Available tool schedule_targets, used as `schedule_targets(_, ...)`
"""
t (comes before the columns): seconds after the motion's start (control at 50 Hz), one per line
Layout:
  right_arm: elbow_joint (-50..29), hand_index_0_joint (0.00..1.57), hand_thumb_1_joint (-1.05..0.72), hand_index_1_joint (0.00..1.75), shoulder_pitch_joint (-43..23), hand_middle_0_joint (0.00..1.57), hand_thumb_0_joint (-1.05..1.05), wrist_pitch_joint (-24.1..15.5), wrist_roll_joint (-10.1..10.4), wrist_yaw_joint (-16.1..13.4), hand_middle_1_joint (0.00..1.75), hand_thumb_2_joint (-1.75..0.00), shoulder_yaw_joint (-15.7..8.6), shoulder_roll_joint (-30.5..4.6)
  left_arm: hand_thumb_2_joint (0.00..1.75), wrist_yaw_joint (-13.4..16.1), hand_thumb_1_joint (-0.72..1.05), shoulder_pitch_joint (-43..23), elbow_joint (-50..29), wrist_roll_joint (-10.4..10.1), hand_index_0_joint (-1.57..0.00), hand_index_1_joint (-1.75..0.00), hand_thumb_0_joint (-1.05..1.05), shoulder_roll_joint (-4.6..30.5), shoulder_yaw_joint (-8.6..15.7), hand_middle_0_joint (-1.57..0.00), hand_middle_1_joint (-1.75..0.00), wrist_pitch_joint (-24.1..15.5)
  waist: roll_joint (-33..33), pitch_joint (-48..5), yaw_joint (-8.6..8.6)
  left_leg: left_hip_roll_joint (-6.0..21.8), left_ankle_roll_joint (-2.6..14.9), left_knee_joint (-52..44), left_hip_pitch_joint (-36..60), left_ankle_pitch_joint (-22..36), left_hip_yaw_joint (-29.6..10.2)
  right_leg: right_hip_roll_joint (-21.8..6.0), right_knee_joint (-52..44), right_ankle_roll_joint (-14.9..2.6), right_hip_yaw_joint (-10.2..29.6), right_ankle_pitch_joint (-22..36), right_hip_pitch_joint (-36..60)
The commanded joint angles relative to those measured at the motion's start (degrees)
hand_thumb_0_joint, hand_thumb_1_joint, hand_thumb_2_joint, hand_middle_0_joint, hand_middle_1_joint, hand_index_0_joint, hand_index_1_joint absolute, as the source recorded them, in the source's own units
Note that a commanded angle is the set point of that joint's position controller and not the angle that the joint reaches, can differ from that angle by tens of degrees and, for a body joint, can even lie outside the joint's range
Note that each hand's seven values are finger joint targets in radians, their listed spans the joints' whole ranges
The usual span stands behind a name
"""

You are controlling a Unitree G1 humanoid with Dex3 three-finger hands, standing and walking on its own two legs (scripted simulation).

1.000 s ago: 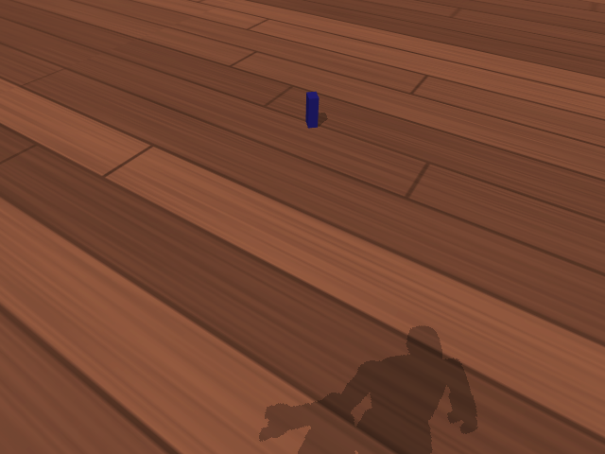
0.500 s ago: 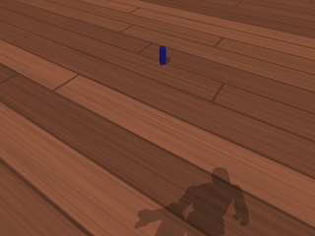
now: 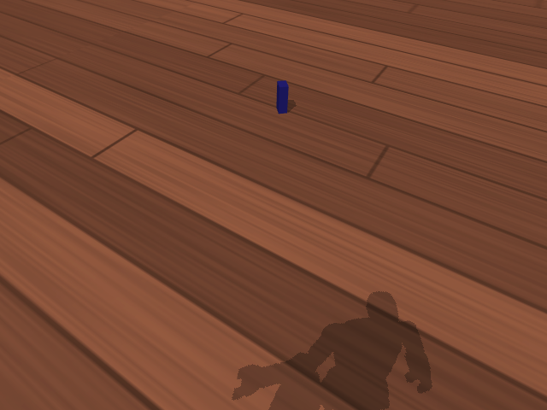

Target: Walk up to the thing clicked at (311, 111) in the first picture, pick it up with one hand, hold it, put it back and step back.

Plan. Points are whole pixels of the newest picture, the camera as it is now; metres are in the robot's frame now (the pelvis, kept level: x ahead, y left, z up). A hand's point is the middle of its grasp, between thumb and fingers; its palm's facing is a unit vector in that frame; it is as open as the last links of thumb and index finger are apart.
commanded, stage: stand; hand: left
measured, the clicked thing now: (282, 97) +2.13 -0.14 -0.69
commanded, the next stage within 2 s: walk up in 0.12 s
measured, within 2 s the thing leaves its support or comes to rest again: neither
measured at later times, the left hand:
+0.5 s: hand (133, 403) +0.19 +0.23 -0.14, palm faces -0.06 -0.89 -0.45, open 7.4 cm
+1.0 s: hand (183, 272) +0.45 +0.19 -0.17, palm faces -0.19 -0.93 -0.33, open 7.4 cm
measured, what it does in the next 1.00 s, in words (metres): walks ahead: right foot, then left foot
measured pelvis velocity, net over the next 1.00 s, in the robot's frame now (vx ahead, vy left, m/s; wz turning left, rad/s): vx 0.35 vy -0.07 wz -0.16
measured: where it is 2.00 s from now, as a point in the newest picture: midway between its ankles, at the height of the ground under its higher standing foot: (307, 247)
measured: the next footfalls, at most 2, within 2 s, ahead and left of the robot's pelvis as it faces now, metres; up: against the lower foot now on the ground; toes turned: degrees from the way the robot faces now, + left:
right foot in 0.42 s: +0.15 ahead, -0.22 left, +0.00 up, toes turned -11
left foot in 0.82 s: +0.45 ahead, +0.04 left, +0.00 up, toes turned +0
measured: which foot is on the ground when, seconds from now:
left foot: down 0.00-0.44, up 0.46-0.80, down 0.82-1.00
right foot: down 0.00-0.18, up 0.20-0.40, down 0.42-0.84, up 0.86-1.00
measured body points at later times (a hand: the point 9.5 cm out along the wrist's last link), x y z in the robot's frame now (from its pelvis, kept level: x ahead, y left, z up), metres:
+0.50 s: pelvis +0.09 -0.08 -0.03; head +0.07 -0.09 +0.42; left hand +0.19 +0.28 -0.11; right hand +0.12 -0.43 -0.14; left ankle +0.01 +0.09 -0.71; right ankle +0.11 -0.21 -0.75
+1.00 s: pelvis +0.35 -0.07 -0.02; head +0.37 -0.05 +0.43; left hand +0.46 +0.24 -0.14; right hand +0.41 -0.40 -0.10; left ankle +0.41 +0.04 -0.75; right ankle +0.31 -0.21 -0.68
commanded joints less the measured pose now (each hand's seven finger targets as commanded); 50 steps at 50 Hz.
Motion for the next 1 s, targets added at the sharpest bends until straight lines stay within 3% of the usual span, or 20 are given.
schedule_targets(0.0, -3.4, 0.20, -0.90, 0.30, -2.3, 0.20, 0.00, -1.1, 0.4, -0.6, 0.30, -0.90, -2.6, -12.3, 0.90, 0.6, 0.90, -2.1, -3.2, -0.3, -0.20, -0.30, 0.00, 12.0, 2.0, -0.20, -0.30, -1.4, 0.3, -4.6, 0.11, 6.9, 1.75, -3.0, 0.9, 7.2, -4.9, -7.3, -2.8, -1.57, 5.2, 6.8, 0.2)
schedule_targets(0.08, -3.4, 0.20, -0.90, 0.30, -2.0, 0.20, 0.00, -1.0, 0.4, -0.6, 0.30, -0.90, -2.5, -11.7, 0.90, 0.7, 0.90, -2.4, -3.1, -0.4, -0.20, -0.30, 0.00, 12.5, 2.2, -0.20, -0.30, -1.4, -0.1, -4.2, 0.03, 6.8, 1.62, -3.0, 0.6, 7.3, -4.9, -7.2, -2.7, -1.63, 5.1, 6.2, 0.0)
schedule_targets(0.1, -7.4, 0.20, -0.90, 0.30, 2.4, 0.20, 0.00, -3.0, -1.3, 0.8, 0.30, -0.90, -7.3, -19.9, 0.90, -1.8, 0.90, 0.8, -7.7, 1.0, -0.20, -0.30, 0.00, 19.4, 7.0, -0.20, -0.30, -2.1, -0.7, -13.0, -0.39, 7.2, 6.17, 2.7, 3.7, -25.9, -6.2, -5.1, 3.1, -3.86, 7.3, -23.1, -3.4)
schedule_targets(0.12, -7.1, 0.20, -0.90, 0.30, 2.0, 0.20, 0.00, -3.2, -1.7, 1.6, 0.30, -0.90, -8.0, -20.1, 0.90, -2.9, 0.90, -2.2, -8.0, 1.3, -0.20, -0.30, 0.00, 18.0, 6.8, -0.20, -0.30, -1.9, 2.4, -7.1, -1.28, 8.1, 6.98, 1.9, 2.1, -33.9, -8.1, -4.9, 6.7, -3.93, 7.4, -29.2, -13.3)
schedule_targets(0.16, -7.7, 0.20, -0.90, 0.30, 5.2, 0.20, 0.00, -3.6, -1.6, 1.9, 0.30, -0.90, -9.2, -20.1, 0.90, -4.0, 0.90, -9.1, -11.4, 1.3, -0.20, -0.30, 0.00, 13.8, 6.5, -0.20, -0.30, -2.2, 7.7, 1.6, -4.15, 17.2, 11.70, -6.4, 3.7, -36.9, -19.2, -2.4, 20.6, -2.56, 2.4, -18.6, -28.8)
schedule_targets(0.2, -9.5, 0.20, -0.90, 0.30, 5.0, 0.20, 0.00, -4.8, -1.8, 1.7, 0.30, -0.90, -10.1, -21.8, 0.90, -4.4, 0.90, -10.5, -13.6, 1.2, -0.20, -0.30, 0.00, 15.1, 6.5, -0.20, -0.30, -2.6, 5.7, 3.2, -3.99, 26.1, 15.78, -13.4, 6.4, -31.6, -27.0, -6.6, 29.0, -1.73, 6.5, -16.2, -35.8)
schedule_targets(0.32, -13.4, 0.20, -0.90, 0.30, -3.9, 0.20, 0.00, -4.7, -2.3, 3.0, 0.30, -0.90, -9.9, -21.0, 0.90, -6.9, 0.90, 1.2, -11.1, 0.9, -0.20, -0.30, 0.00, 15.9, 7.7, -0.20, -0.30, -2.2, 11.0, -0.9, 2.22, 14.6, 9.85, -9.5, -6.7, -28.0, -4.3, -5.1, 19.5, 0.12, -2.2, -10.4, -12.7)
schedule_targets(0.38, -13.7, 0.20, -0.90, 0.30, -4.8, 0.20, 0.00, -3.6, -2.3, 3.2, 0.30, -0.90, -9.1, -18.6, 0.90, -5.9, 0.90, 11.3, -7.6, 1.1, -0.20, -0.30, 0.00, 16.9, 8.7, -0.20, -0.30, -2.8, -0.3, -2.9, 6.89, 9.4, 7.19, 7.1, -17.6, -30.9, 3.8, -1.1, 11.2, 0.09, -8.4, -3.5, 6.3)
schedule_targets(0.4, -14.3, 0.20, -0.90, 0.30, -4.5, 0.20, 0.00, -3.4, -2.5, 3.3, 0.30, -0.90, -7.9, -15.6, 0.90, -4.9, 0.90, 18.3, -5.8, 1.4, -0.20, -0.30, 0.00, 19.2, 9.9, -0.20, -0.30, -3.4, -10.0, -5.7, 10.15, 4.7, 5.81, 23.9, -27.2, -29.8, 7.6, 0.0, 9.5, -1.05, -6.2, -9.8, 17.8)
schedule_targets(0.42, -16.8, 0.20, -0.90, 0.30, -6.0, 0.20, 0.00, -3.6, -1.5, 3.6, 0.30, -0.90, -5.9, -10.6, 0.90, -3.7, 0.90, 24.2, -6.2, 1.8, -0.20, -0.30, 0.00, 25.0, 11.6, -0.20, -0.30, -3.9, -24.7, -4.8, 13.39, -1.6, 2.98, 44.6, -41.6, -27.4, 7.5, -13.5, -3.2, -5.40, 20.9, -33.0, 20.4)
schedule_targets(0.44, -18.3, 0.20, -0.90, 0.30, -8.6, 0.20, 0.00, -3.6, -1.0, 3.3, 0.30, -0.90, -6.6, -14.1, 0.90, -3.6, 0.90, 17.8, -9.4, 1.1, -0.20, -0.30, 0.00, 27.5, 10.6, -0.20, -0.30, -4.3, -15.5, -0.4, 10.07, 1.8, 1.49, 47.5, -41.0, -20.2, -1.6, -25.0, -16.0, -13.14, 41.8, -44.8, 8.2)
schedule_targets(0.46, -16.9, 0.20, -0.90, 0.30, -8.5, 0.20, 0.00, -4.0, -0.5, 3.5, 0.30, -0.90, -7.5, -18.3, 0.90, -3.6, 0.90, 11.1, -11.9, 0.1, -0.20, -0.30, 0.00, 27.9, 10.6, -0.20, -0.30, -4.6, -7.2, 4.1, 7.06, 5.0, 1.39, 48.7, -39.8, -15.5, -4.7, -25.2, -16.5, -14.96, 41.0, -44.7, 3.7)
schedule_targets(0.52, -13.4, 0.20, -0.90, 0.30, -1.0, 0.20, 0.00, -4.2, -0.1, 4.4, 0.30, -0.90, -7.3, -18.0, 0.90, -2.9, 0.90, 4.6, -13.8, -0.1, -0.20, -0.30, 0.00, 22.8, 9.0, -0.20, -0.30, -5.3, -4.8, 2.2, 1.49, 8.8, 1.50, 41.3, -32.0, -9.4, -4.3, -19.0, -11.9, -12.21, 22.1, -27.3, 0.5)
schedule_targets(0.7, -17.3, 0.20, -0.90, 0.30, -6.0, 0.20, 0.00, -3.7, -0.4, 6.4, 0.30, -0.90, -7.7, -15.3, 0.90, -3.4, 0.90, 6.6, -15.0, -0.4, -0.20, -0.30, 0.00, 22.4, 7.9, -0.20, -0.30, -6.2, -3.1, 1.5, 3.20, 7.1, 0.18, 16.3, -17.9, 4.8, 3.1, -13.3, -9.2, -10.90, 3.8, -13.8, -6.1)
schedule_targets(0.78, -13.9, 0.20, -0.90, 0.30, 7.7, 0.20, 0.00, -4.4, -0.9, 5.1, 0.30, -0.90, -9.4, -17.4, 0.90, -3.2, 0.90, 7.1, -15.2, -0.5, -0.20, -0.30, 0.00, 20.4, 6.9, -0.20, -0.30, -5.5, 3.9, -5.5, -3.55, 1.6, 2.92, 11.2, 4.7, -1.2, 7.7, -9.3, 14.6, -8.50, -2.4, 8.1, -9.9)
schedule_targets(0.8, -11.7, 0.20, -0.90, 0.30, 17.6, 0.20, 0.00, -4.8, -1.8, 4.3, 0.30, -0.90, -11.0, -21.0, 0.90, -2.9, 0.90, 10.4, -15.5, -0.6, -0.20, -0.30, 0.00, 16.9, 5.6, -0.20, -0.30, -5.2, 13.6, -11.3, -7.76, 5.7, 6.41, 8.6, 18.2, -11.1, 0.7, -5.4, 34.4, -6.05, -5.1, 5.8, -19.5)
schedule_targets(0.82, -12.8, 0.20, -0.90, 0.30, 21.5, 0.20, 0.00, -5.4, -2.2, 3.3, 0.30, -0.90, -12.1, -25.8, 0.90, -2.6, 0.90, 13.0, -16.6, -1.7, -0.20, -0.30, 0.00, 12.1, 4.3, -0.20, -0.30, -5.4, 24.1, -14.7, -7.97, 22.6, 10.73, -0.9, 26.1, -24.0, -30.6, 3.6, 50.2, -3.07, -2.0, -19.6, -35.1)
schedule_targets(0.84, -14.6, 0.20, -0.90, 0.30, 17.0, 0.20, 0.00, -5.2, 0.5, 3.4, 0.30, -0.90, -12.9, -27.4, 0.90, -1.8, 0.90, 11.0, -16.1, -1.4, -0.20, -0.30, 0.00, 18.7, 5.4, -0.20, -0.30, -5.5, 14.4, -14.9, -7.11, 26.4, 16.43, -8.5, 19.6, -32.0, -40.9, 1.2, 54.4, -4.56, 6.5, -19.0, -34.6)
schedule_targets(0.9, -17.9, 0.20, -0.90, 0.30, 7.2, 0.20, 0.00, -5.4, 0.7, 2.7, 0.30, -0.90, -10.0, -20.5, 0.90, -2.6, 0.90, 10.1, -13.9, -2.0, -0.20, -0.30, 0.00, 18.9, 5.5, -0.20, -0.30, -5.8, 7.0, -4.6, -2.11, 19.7, 12.88, -5.2, 5.6, -18.4, -16.5, -5.8, 49.2, -2.67, 6.6, -9.1, -33.5)
schedule_targets(0.98, -19.0, 0.20, -0.90, 0.30, 5.7, 0.20, 0.00, -6.4, 0.5, 3.0, 0.30, -0.90, -8.6, -19.3, 0.90, -4.8, 0.90, 8.6, -13.7, -0.8, -0.20, -0.30, 0.00, 16.7, 5.8, -0.20, -0.30, -4.4, 7.5, 0.1, -0.17, 17.7, 13.17, -9.2, -6.6, -13.6, -5.2, -8.2, 35.7, 0.50, 2.4, -6.8, -26.9)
